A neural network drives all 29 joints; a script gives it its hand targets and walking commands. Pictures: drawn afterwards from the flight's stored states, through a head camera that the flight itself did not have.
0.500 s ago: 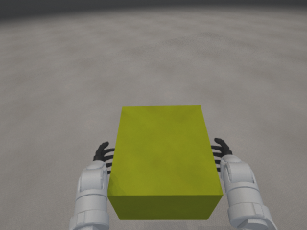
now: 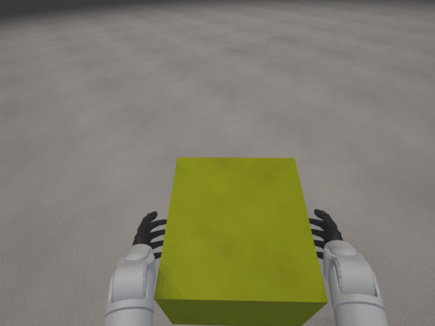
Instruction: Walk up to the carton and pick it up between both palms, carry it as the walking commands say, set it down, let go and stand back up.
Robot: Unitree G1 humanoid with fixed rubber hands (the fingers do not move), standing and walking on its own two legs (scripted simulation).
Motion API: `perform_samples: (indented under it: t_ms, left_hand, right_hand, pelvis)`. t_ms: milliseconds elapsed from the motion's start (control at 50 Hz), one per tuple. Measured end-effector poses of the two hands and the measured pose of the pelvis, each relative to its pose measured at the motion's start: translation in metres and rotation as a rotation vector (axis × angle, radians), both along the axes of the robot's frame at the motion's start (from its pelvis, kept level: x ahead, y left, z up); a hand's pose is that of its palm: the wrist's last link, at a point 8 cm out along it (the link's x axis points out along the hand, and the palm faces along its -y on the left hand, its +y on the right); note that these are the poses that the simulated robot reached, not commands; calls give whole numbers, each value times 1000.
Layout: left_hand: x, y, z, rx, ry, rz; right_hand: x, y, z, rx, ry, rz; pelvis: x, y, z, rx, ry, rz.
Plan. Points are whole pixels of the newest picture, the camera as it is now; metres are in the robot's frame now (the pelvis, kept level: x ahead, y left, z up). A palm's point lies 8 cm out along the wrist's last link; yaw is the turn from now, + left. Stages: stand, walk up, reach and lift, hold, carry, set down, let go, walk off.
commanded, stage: reach and lift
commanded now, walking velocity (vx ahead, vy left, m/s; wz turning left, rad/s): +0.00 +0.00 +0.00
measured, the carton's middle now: (235, 238) +0.33 -0.01 -0.01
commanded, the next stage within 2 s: hold in 0.12 s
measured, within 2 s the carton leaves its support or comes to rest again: neither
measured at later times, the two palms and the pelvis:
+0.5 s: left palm (140, 262) +0.24 +0.16 +0.05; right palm (332, 251) +0.25 -0.18 +0.04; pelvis -0.02 -0.01 +0.00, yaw +0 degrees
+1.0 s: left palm (147, 260) +0.24 +0.15 +0.05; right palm (344, 247) +0.25 -0.20 +0.06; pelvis -0.03 -0.03 -0.03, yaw +1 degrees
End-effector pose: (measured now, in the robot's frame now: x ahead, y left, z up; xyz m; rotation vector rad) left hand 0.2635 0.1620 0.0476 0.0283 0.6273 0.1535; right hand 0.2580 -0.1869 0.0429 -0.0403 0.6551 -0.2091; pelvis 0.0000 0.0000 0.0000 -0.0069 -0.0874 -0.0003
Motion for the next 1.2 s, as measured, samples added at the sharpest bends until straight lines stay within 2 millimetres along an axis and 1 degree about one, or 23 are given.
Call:
perform_samples:
  t_ms: [140,300,400,560,740,840,900,980,1100,1160,1200]
  left_hand:
    - [-8,1,-7,-8,16,9]
    - [-10,1,-1,2,-3,26]
    - [-15,1,2,8,-7,37]
    - [-25,2,-3,8,10,54]
    - [-19,8,-3,26,10,47]
    - [-13,6,4,6,-38,49]
    - [-13,3,5,-7,-53,40]
    - [-20,-8,5,-29,-38,33]
    - [-34,-36,7,-52,8,38]
    - [-42,-48,7,-72,19,56]
    - [-50,-53,5,-82,29,75]
  right_hand:
    - [-4,1,-2,-9,15,8]
    - [2,1,3,-13,-6,31]
    - [-1,2,3,-1,-13,36]
    - [-7,3,-1,3,0,44]
    - [0,9,2,-9,-1,53]
    - [5,7,11,-12,-51,48]
    - [2,3,17,-14,-67,33]
    - [-9,-8,21,-7,-53,14]
    - [-26,-36,21,11,-11,-6]
    - [-31,-49,22,15,1,-3]
    - [-32,-53,22,21,14,7]
  pelvis:
    - [-3,-1,-1,1,-13,-9]
    - [-10,-6,-2,3,-13,-2]
    - [-12,-9,-2,3,-17,5]
    - [-21,-15,-3,6,-28,11]
    - [-29,-19,-4,5,-20,17]
    - [-33,-19,-14,-6,39,28]
    - [-34,-22,-21,-5,62,20]
    - [-34,-32,-26,-19,77,15]
    - [-36,-52,-32,-34,99,29]
    - [-40,-61,-36,-38,110,68]
    - [-41,-65,-38,-32,113,88]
